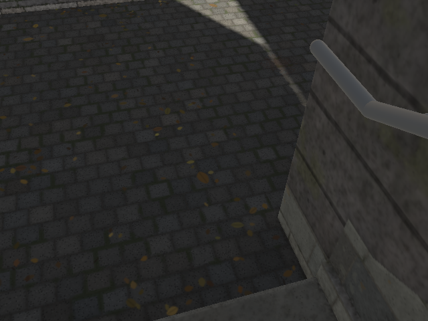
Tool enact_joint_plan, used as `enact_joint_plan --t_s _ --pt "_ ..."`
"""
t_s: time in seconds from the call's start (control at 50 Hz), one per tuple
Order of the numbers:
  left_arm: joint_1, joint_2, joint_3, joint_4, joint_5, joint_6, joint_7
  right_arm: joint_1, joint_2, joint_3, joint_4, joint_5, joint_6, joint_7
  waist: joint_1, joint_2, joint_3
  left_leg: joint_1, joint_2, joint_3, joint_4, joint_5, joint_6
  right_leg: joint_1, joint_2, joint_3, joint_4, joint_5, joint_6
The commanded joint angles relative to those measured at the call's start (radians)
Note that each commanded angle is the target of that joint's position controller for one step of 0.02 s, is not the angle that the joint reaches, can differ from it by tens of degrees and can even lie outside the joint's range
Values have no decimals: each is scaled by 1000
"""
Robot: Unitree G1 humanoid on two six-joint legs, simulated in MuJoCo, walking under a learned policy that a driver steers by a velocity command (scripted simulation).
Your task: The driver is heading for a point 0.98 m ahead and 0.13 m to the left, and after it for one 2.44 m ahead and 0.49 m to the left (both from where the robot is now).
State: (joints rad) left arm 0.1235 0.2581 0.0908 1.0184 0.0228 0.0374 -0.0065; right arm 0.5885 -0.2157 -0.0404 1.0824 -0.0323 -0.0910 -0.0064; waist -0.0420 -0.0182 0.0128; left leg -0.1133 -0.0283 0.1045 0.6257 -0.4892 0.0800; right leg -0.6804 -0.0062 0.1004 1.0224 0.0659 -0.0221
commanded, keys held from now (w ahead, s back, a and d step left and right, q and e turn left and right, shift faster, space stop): w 0.36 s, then w+q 0.64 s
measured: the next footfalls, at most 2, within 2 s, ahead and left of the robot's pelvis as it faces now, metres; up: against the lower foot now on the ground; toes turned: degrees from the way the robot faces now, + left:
right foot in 0.32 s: +0.27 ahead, -0.15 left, -0.17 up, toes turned -3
left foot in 0.86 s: +0.58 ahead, +0.11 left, -0.34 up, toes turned +18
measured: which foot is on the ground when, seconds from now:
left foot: down 0.00-0.32, up 0.34-0.84, down 0.86-1.00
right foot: up 0.00-0.30, down 0.32-0.88, up 0.90-1.00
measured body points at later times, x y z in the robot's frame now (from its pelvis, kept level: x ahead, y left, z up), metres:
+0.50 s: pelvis +0.24 -0.07 -0.17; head +0.27 -0.08 +0.28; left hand +0.22 +0.17 -0.31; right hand +0.25 -0.31 -0.32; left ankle +0.27 +0.10 -0.78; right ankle +0.23 -0.15 -0.89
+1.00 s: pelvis +0.56 +0.02 -0.32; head +0.57 +0.02 +0.13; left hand +0.50 +0.25 -0.47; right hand +0.65 -0.23 -0.47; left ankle +0.54 +0.09 -1.05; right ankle +0.49 -0.15 -0.85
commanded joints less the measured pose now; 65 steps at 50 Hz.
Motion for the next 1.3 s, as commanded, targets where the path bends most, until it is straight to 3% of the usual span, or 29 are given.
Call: enact_joint_plan --t_s 0.02,0.24,0.26,0.28,0.3,0.32,0.34,0.36,0.38,0.4,0.44,0.48,0.56,0.62,0.66,0.78,0.82,0.86,0.88,0.9,0.94,0.96,1.0,1.04,1.08,1.12,1.24,1.26,1.3 --pt "-129 50 -3 -65 8 -25 -12 -22 -97 -10 -33 10 -38 -10 19 73 161 -26 205 -287 -206 174 105 -146 -31 -4 -211 240 25" --pt "-257 15 -57 -163 -13 -59 -14 18 -53 0 -15 -15 29 -22 -137 64 155 6 143 -211 167 318 82 191 -97 -85 -703 335 -21" --pt "-175 33 -51 -129 -9 -60 -4 12 -69 -2 -4 -26 47 -31 -107 38 133 -9 147 -201 277 376 88 281 -91 -114 -704 282 -30" --pt "60 18 -71 -89 138 -79 -52 71 -44 48 22 -117 23 54 -3 -82 81 -109 207 -292 343 234 109 505 -133 -60 -620 253 -34" --pt "355 97 -24 -9 104 -87 -77 -103 -165 7 -10 -119 18 108 158 -88 50 -247 178 -247 549 263 102 748 -75 -106 -576 115 -42" --pt "448 204 26 65 23 -74 -26 -125 -186 -43 -16 40 28 24 232 -84 -67 -283 -16 -67 1025 160 76 834 -109 -128 -645 346 -81" --pt "550 240 2 10 101 -86 -73 275 5 34 66 -75 7 130 58 -419 -384 -544 -44 -235 1359 -260 0 1320 -227 40 -272 564 -274" --pt "493 180 16 28 19 -84 -37 -16 -142 -35 -16 46 3 9 180 -134 -169 -840 -17 -211 1299 -336 25 1225 -357 157 -338 769 -199" --pt "444 275 43 27 -13 -74 -2 -87 -118 -21 -83 41 14 -25 136 -261 -118 -993 -10 -193 1293 -198 -3 1124 -494 385 -532 217 -331" --pt "359 129 -24 39 112 -102 -75 -210 -69 27 -151 -28 -5 52 116 -28 -21 -1006 27 -224 1356 46 31 903 -295 339 -650 -496 -220" --pt "132 -12 -68 -41 131 -143 -85 -165 -87 15 -111 -15 -41 54 -19 20 171 -845 141 -341 856 469 28 407 -338 270 -709 -252 -227" --pt "170 -48 -87 -26 78 -189 -40 -122 -33 24 -64 -45 -2 72 -34 7 115 -676 150 -313 621 564 15 216 -304 153 -770 -235 -292" --pt "293 -117 -118 55 108 -206 13 -224 -8 57 -109 -82 3 83 18 20 10 -825 175 -376 326 783 0 443 -242 24 -610 -59 -259" --pt "392 -46 -124 92 102 -195 7 -327 -22 52 -133 -34 6 87 30 -24 6 -521 139 -210 153 1082 -37 276 -172 -137 -504 -184 -199" --pt "425 -43 -126 93 125 -180 -3 -427 -45 47 -170 -49 12 92 55 8 66 -474 127 -167 139 1037 -32 248 -171 -154 -494 -220 -168" --pt "572 10 -97 107 63 -134 25 -632 -43 55 -219 -67 28 86 143 17 220 -585 151 -130 -222 764 -35 620 -253 -66 -353 -149 -143" --pt "535 20 -86 107 59 -128 14 -562 -67 30 -172 -79 17 75 114 19 165 -376 113 -37 -258 684 -21 605 -218 -95 -219 -22 -132" --pt "502 44 -81 117 103 -110 -32 -116 -152 -22 -24 -53 -2 51 -43 75 23 174 64 44 -310 964 9 444 -129 -212 171 66 -59" --pt "484 16 -94 101 108 -108 -66 168 -220 -59 42 -66 -4 58 -173 188 -105 585 131 -18 -201 1078 143 162 -94 -221 551 -146 12" --pt "631 -109 -119 78 98 -114 -119 236 -344 -86 47 -43 14 65 -103 344 -423 1046 310 -306 133 1558 390 -123 1 -171 1003 -909 84" --pt "38 59 -74 -219 4 -177 -96 247 -245 -70 78 -57 -15 44 -275 50 -188 950 389 -521 -46 965 365 -650 12 -83 1010 -928 91" --pt "13 31 -81 -240 25 -182 -70 31 -154 -33 11 -36 -23 43 -148 -95 -59 613 347 -452 -136 513 257 -536 -82 -20 674 -714 9" --pt "120 -11 -93 -186 75 -170 -22 -301 7 45 -100 -76 -33 52 59 -51 151 -158 311 -413 -257 384 260 -179 -197 84 275 -373 -77" --pt "167 -54 -103 -162 80 -133 -19 -340 -48 49 -137 -31 -47 60 96 43 119 -531 217 -365 -316 315 293 133 -150 -25 41 -197 -48" --pt "259 -39 -122 -183 81 -129 -57 -357 -141 28 -170 -71 -68 74 139 38 18 -775 124 -278 -135 360 236 433 -83 -121 146 5 -27" --pt "183 -2 -126 -161 72 -129 -64 -311 -99 32 -196 -74 -89 45 26 -41 39 -635 21 -182 45 84 140 359 -123 -21 -351 595 2" --pt "-142 74 -114 -248 93 -101 -58 22 -120 30 -97 -18 -24 33 -97 22 125 -151 123 -489 309 -16 128 232 -133 -53 -759 368 7" --pt "-128 120 -54 -256 -110 -131 -33 -131 -124 -7 -130 90 18 -24 -47 21 122 -95 58 -458 404 261 106 202 -67 -52 -823 174 14" --pt "371 132 -38 -88 -72 -135 -19 -76 -59 -5 -73 70 23 -35 134 -38 -113 -431 -48 -336 955 108 28 808 -182 -42 -567 721 -76"
Keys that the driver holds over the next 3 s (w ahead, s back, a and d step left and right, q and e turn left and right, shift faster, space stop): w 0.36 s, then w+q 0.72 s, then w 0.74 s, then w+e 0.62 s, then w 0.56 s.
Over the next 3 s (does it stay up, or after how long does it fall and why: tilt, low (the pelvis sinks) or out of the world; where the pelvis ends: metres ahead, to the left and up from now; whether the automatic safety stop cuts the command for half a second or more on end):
stays up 1.70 0.36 -0.48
